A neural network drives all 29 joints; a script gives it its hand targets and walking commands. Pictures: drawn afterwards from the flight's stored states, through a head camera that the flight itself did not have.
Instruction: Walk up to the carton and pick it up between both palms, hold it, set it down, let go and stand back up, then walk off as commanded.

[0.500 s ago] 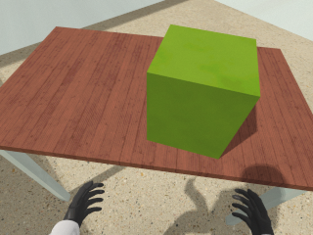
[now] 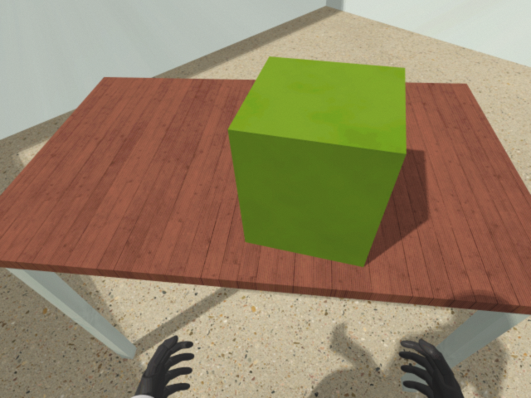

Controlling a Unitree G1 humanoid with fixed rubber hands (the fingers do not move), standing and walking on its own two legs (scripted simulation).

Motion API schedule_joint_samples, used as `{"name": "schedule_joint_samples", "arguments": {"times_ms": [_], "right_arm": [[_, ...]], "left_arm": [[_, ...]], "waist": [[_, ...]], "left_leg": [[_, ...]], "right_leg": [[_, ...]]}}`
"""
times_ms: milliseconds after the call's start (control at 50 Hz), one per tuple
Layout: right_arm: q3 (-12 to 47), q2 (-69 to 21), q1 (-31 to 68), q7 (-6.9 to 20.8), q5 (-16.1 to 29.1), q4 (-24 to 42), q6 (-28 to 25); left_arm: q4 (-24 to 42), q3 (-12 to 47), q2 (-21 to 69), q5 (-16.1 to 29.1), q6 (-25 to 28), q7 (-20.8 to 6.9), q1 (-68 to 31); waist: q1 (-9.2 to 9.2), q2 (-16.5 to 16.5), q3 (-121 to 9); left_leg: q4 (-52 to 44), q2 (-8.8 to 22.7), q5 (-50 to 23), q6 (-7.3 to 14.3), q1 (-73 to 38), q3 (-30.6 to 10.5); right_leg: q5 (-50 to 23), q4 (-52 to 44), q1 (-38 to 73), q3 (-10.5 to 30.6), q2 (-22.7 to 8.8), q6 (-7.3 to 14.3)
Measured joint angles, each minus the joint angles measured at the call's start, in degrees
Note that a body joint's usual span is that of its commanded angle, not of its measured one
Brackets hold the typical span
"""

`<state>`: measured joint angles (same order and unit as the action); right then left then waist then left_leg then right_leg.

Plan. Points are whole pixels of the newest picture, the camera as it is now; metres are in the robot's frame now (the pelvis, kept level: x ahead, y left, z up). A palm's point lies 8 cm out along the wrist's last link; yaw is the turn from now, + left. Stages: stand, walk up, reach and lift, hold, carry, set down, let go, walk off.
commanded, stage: let go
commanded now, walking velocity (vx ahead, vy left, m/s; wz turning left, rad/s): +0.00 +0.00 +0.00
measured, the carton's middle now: (317, 163) +0.46 -0.03 +0.10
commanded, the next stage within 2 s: stand in 0.30 s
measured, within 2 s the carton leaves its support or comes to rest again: neither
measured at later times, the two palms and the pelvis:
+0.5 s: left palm out of the picture +0.09 +0.22 -0.10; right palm out of the picture +0.08 -0.30 -0.12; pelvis -0.02 -0.04 -0.01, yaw +3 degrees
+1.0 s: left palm out of the picture +0.09 +0.26 -0.12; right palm out of the picture +0.10 -0.29 -0.12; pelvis +0.01 -0.01 +0.00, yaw +3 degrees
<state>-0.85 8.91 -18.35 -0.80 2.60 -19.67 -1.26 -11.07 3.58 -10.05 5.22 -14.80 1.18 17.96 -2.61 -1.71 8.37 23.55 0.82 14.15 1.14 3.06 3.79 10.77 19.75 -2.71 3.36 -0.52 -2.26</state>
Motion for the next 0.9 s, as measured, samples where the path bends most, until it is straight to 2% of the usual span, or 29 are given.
{"name": "schedule_joint_samples", "arguments": {"times_ms": [180,300,360,460,620,820,900], "right_arm": [[-1.7,-1.8,4.8,0.2,-3.4,-7.1,-0.5],[-1.6,-2.3,6.9,-0.5,-3.9,-9.2,-0.3],[-0.3,0.0,7.9,0.6,-5.4,-14.6,-1.2],[-1.2,5.3,4.6,2.7,-5.9,-22.7,-0.1],[-2.8,10.9,-0.6,3.5,-5.5,-33.0,0.0],[-0.7,10.2,3.4,2.3,-4.6,-38.4,-0.2],[0.3,9.5,6.1,1.9,-4.5,-39.3,-0.7]], "left_arm": [[-8.7,1.2,-0.7,-0.5,1.7,0.3,-5.0],[-11.5,1.4,-2.0,0.8,2.5,0.3,-8.3],[-16.8,0.0,-2.4,-4.5,6.9,-1.1,-9.0],[-23.5,-2.2,-5.0,-8.0,11.5,-3.0,-6.4],[-33.3,-5.1,-8.7,-7.6,14.6,-3.9,-2.4],[-41.4,-5.0,-8.6,-6.1,15.2,-2.5,-4.9],[-43.5,-4.5,-7.6,-5.9,15.2,-2.2,-7.1]], "waist": [[0.13,1.4,1.3],[0.51,2.6,1.2],[1.29,2.7,-1.7],[1.91,2.1,-5.6],[2.56,1.3,-6.6],[3.09,1.5,-6.4],[2.76,1.7,-6.7]], "left_leg": [[0.6,0.7,-1.7,-1.7,1.9,-1.0],[1.3,0.9,-2.7,-2.6,4.4,-2.0],[4.1,0.9,-1.8,-2.7,8.1,-2.8],[8.7,0.6,1.0,-2.3,12.2,-3.8],[9.2,-0.1,3.0,-2.0,11.4,-3.5],[5.9,-0.5,2.8,-1.2,7.1,-3.2],[4.5,-0.9,2.3,-0.9,5.6,-3.2]], "right_leg": [[0.7,4.5,-3.4,-1.2,0.7,1.8],[1.0,6.9,-6.3,-2.4,0.9,2.7],[2.0,9.5,-9.7,-3.0,0.9,3.0],[4.6,13.3,-13.2,-3.5,0.8,2.9],[6.6,14.0,-12.5,-3.0,0.2,2.2],[6.0,10.1,-8.0,-2.7,-0.3,1.5],[5.6,8.7,-6.5,-2.6,-0.7,1.2]]}}
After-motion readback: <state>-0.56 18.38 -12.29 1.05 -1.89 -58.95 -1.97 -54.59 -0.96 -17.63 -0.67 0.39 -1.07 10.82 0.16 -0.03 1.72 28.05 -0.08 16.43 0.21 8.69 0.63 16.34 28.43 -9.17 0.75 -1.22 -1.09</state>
